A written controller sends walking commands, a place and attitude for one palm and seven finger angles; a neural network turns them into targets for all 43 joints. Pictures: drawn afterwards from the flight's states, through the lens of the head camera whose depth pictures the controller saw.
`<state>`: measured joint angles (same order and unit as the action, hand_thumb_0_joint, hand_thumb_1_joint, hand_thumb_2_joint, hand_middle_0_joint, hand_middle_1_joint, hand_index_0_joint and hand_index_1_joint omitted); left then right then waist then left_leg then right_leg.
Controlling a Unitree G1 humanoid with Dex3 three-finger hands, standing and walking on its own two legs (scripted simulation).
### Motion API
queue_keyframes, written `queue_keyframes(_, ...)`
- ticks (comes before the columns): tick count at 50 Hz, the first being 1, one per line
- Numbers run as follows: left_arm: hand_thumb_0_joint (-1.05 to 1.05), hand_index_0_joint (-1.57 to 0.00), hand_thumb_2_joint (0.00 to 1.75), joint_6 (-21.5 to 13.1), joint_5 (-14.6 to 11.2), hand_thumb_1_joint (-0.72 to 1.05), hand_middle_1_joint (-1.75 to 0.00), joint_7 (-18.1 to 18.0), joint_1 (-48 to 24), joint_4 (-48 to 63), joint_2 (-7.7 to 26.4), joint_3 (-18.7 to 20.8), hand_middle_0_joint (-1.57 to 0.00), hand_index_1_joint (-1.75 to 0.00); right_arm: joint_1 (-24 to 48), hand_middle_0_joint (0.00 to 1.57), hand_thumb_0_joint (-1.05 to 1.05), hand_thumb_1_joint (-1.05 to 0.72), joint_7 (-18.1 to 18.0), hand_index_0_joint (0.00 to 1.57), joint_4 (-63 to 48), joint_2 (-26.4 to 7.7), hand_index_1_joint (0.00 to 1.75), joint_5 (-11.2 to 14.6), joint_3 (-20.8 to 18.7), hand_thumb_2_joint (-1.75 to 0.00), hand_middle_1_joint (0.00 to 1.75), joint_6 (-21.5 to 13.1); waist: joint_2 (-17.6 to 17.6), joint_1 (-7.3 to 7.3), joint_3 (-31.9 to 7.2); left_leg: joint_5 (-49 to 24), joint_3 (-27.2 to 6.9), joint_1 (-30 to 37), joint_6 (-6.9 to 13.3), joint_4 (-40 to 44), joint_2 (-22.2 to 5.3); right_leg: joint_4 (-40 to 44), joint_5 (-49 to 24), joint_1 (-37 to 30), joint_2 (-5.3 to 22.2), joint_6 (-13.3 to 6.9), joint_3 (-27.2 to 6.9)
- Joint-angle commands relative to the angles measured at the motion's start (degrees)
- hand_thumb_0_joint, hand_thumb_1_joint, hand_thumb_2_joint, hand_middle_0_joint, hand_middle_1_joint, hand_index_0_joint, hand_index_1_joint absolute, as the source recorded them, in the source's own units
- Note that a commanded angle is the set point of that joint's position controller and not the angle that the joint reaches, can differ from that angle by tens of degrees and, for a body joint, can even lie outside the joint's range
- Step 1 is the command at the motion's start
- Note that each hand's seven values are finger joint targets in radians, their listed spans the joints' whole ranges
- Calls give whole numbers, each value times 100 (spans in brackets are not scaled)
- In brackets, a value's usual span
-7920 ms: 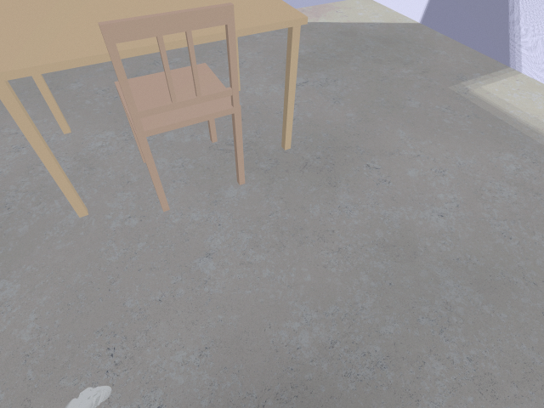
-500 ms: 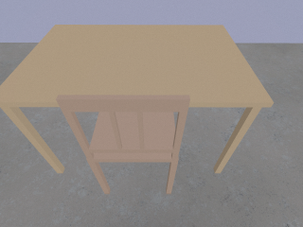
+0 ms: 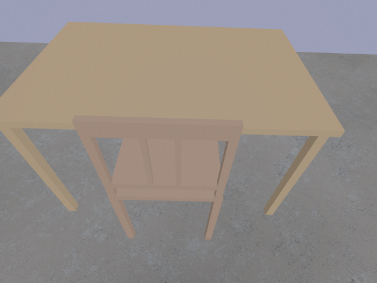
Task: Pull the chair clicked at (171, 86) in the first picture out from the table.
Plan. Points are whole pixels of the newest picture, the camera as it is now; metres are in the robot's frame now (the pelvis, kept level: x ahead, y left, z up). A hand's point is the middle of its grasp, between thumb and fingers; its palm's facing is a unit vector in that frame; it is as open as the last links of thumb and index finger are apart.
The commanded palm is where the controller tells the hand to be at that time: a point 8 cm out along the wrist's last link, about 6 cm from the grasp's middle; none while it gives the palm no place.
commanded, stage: look again from close up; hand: left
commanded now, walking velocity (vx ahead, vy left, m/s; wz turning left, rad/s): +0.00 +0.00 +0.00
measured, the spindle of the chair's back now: (147, 162) +0.47 +0.16 -0.10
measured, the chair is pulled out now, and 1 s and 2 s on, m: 0.00 0.00 0.00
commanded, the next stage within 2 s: raise the hand toward the chair's back in 0.02 s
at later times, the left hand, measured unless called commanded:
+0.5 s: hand (138, 265) +0.17 +0.12 -0.04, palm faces +0.02 -1.00 +0.04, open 8.8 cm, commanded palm +0.11 +0.21 -0.06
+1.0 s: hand (121, 261) +0.17 +0.16 -0.05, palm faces +0.12 -0.99 -0.02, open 13.2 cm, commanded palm +0.14 +0.22 -0.05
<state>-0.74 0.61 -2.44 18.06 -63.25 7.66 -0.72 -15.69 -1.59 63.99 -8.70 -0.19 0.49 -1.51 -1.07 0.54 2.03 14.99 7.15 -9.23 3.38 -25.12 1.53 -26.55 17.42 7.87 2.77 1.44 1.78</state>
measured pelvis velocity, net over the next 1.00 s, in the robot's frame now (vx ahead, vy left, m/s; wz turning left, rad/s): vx -0.04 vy -0.05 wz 0.06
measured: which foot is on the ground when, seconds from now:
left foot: down 0.00-1.00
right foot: down 0.00-1.00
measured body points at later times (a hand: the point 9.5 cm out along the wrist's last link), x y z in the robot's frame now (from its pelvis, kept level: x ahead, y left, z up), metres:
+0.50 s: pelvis -0.05 -0.04 -0.06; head -0.02 -0.02 +0.38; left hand +0.16 +0.17 -0.04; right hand +0.16 -0.29 -0.10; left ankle -0.01 +0.08 -0.74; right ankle -0.03 -0.13 -0.74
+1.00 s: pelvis -0.04 -0.05 -0.08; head +0.03 -0.05 +0.36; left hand +0.16 +0.21 -0.05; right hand +0.12 -0.28 -0.18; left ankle -0.01 +0.08 -0.74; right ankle -0.03 -0.13 -0.74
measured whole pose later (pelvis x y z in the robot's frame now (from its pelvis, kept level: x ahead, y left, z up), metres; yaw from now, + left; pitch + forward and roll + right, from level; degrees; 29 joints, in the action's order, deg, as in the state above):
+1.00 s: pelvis -0.04 -0.05 -0.08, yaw +4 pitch +15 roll +0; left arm -19.1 -16.9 14.7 21.2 -2.8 11.3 12.3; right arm -14.7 -3.5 33.8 -10.9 2.5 -1.4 -11.2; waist 1.2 -1.2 -6.9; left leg 27.0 1.0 -51.2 -0.7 -63.3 -2.7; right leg -63.5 30.9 47.7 -0.1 -3.8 6.6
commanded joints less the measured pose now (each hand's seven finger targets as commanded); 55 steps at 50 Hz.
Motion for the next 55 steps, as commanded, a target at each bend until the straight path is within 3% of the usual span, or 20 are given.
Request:
queue_keyframes(1,0,-20,90,-51,26,90,-30,-35,472,108,541,83,-20,-30,-323,20,0,-90,-11,20,-116,-532,30,-16,-71,-90,30,-70,106,-39,100,-1479,-767,232,-66,483,-798,394,-1218,395,368,-233,-337)
queue_keyframes(5,0,-20,90,-33,29,90,-30,-33,468,84,521,84,-20,-30,-332,20,0,-90,-15,20,-98,-521,30,-15,-69,-90,30,-58,114,-30,227,-1340,-769,169,-68,557,-807,427,-1088,429,358,-226,-307)
queue_keyframes(6,0,-20,90,-142,119,90,-30,-221,516,-26,694,46,-20,-30,-104,20,0,-90,26,20,-456,-834,30,15,-86,-90,30,-63,-20,-32,403,-3036,-828,-284,-230,-408,-995,366,-2064,630,444,-153,-413)
queue_keyframes(7,0,-20,89,-1223,-986,88,-30,-194,-3493,8868,1735,519,-20,-30,-314,20,0,-90,-164,20,-2474,-1692,30,258,-294,-90,30,-839,1070,-686,-2505,-3404,-1039,1577,-459,-31,-471,-302,-2115,486,-178,-238,192)
queue_keyframes(8,0,-20,88,-823,-561,85,-29,-402,-1260,7321,1194,324,-20,-29,261,20,0,-90,-279,20,-2126,-1071,30,241,-36,-90,30,-1400,1669,-145,-2348,-3935,-932,1778,-463,292,-763,-884,-494,913,-206,-330,117)
queue_keyframes(9,0,-19,87,-483,-605,83,-29,-674,-919,6820,958,168,-19,-29,220,20,0,-90,-272,20,-1723,-1004,30,291,-168,-90,30,-1615,1338,-287,-1887,-2985,-926,1143,-543,355,-663,-1000,118,1319,-239,-235,171)
queue_keyframes(10,0,-19,86,42,-702,81,-29,-643,603,5633,-252,-375,-19,-29,42,20,0,-90,-223,20,-1674,-870,30,314,-229,-90,30,-1604,740,-330,-876,-2235,-1082,435,-477,491,-671,-997,334,1644,-202,-213,280)
queue_keyframes(13,0,-18,83,-623,-837,74,-27,-333,-52,6676,-56,-424,-18,-27,238,20,0,-90,-223,20,-2480,-1334,30,221,-281,-90,30,-1842,158,-454,-220,-288,-1096,-702,-312,-255,-381,-347,-93,1716,-231,-228,397)
queue_keyframes(15,0,-18,81,-1117,-783,69,-27,-124,198,5758,-20,-70,-18,-27,211,20,0,-90,-133,20,-2704,-1364,30,91,-361,-90,30,-1793,-1168,-489,-203,-78,-1109,-1378,-304,-909,-280,-657,137,2343,-300,-208,558)
queue_keyframes(17,0,-17,79,-1933,-982,64,-26,398,1070,5060,-273,125,-17,-26,543,20,0,-90,-31,20,-3025,-1309,30,50,-458,-90,30,-1773,-2028,-97,-223,349,-994,-2314,-345,-1466,-262,-1289,795,3047,-345,-234,616)
queue_keyframes(19,0,-17,77,-2709,-1169,60,-25,1021,1850,4920,297,838,-17,-25,751,20,0,-90,133,20,-3297,-1271,30,63,-550,-90,30,-1708,-1321,369,-654,284,-716,-2726,-435,-1887,-104,-1728,728,3048,-301,-341,429)
queue_keyframes(23,0,-16,73,-3308,-1134,50,-24,1636,1345,5283,928,1384,-16,-24,1141,20,0,-90,235,20,-4093,-1222,30,97,-552,-90,30,-1420,180,496,-1350,435,-397,-3435,-376,-2683,75,-2562,482,3142,-203,-412,105)
queue_keyframes(28,0,-15,68,-3570,-1327,39,-22,1151,-352,7717,1313,1567,-15,-22,964,20,0,-90,84,20,-4491,-1046,30,120,-529,-90,30,-1264,984,154,-2325,722,-540,-3419,-189,-3298,-70,-2507,1196,3397,-210,-359,-546)
queue_keyframes(32,0,-14,64,-4165,-1483,29,-20,1305,-737,8465,1074,1022,-14,-20,698,20,0,-90,-113,20,-4131,-998,30,98,-419,-90,30,-1458,794,-375,-2357,648,-704,-3707,-133,-3880,-203,-2479,1318,3807,-245,-294,-804)
queue_keyframes(35,0,-13,61,-3964,-1595,22,-19,1959,-779,7619,1026,603,-13,-19,665,20,0,-90,-193,20,-3874,-1195,30,160,-328,-90,30,-1633,388,-685,-1805,837,-822,-4039,-97,-4097,-268,-2346,1389,4020,-229,-196,-829)
queue_keyframes(37,0,-13,59,-3421,-1639,18,-19,2378,-552,6694,1161,718,-13,-19,628,20,0,-90,-269,20,-3802,-1270,30,246,-314,-90,30,-1636,-96,-672,-1593,979,-860,-4450,-93,-4132,-256,-2186,1540,3913,-173,-104,-962)
queue_keyframes(40,0,-12,56,-2335,-1799,11,-18,2719,-38,6063,1432,1282,-12,-18,748,20,0,-90,-305,20,-4004,-1312,30,370,-331,-90,30,-1493,-392,-249,-1962,798,-831,-4552,-78,-3908,-131,-1999,1251,3093,-6,3,-1103)
queue_keyframes(44,0,-11,52,-1764,-2096,1,-16,2183,491,6807,1673,2338,-11,-16,978,20,0,-90,-288,20,-4195,-1023,30,337,-400,-90,30,-1301,-286,282,-2807,-21,-842,-4039,-160,-3577,-94,-2226,-530,1983,105,119,-962)
queue_keyframes(49,0,-10,47,-2682,-1718,-10,-14,1334,513,7473,1273,2009,-10,-14,713,20,0,-90,-171,20,-3878,-778,30,186,-479,-90,30,-1329,12,158,-2467,-572,-808,-3655,-197,-3306,-205,-2669,-1370,2498,-104,-56,-397)
queue_keyframes(55,0,-9,41,-3243,-1600,-24,-12,2019,-37,6452,1042,1281,-9,-12,546,20,0,-90,-174,20,-3721,-1196,30,205,-501,-90,30,-1472,-137,-371,-1918,131,-833,-3898,-129,-3572,-192,-2603,51,3583,-172,-91,-355)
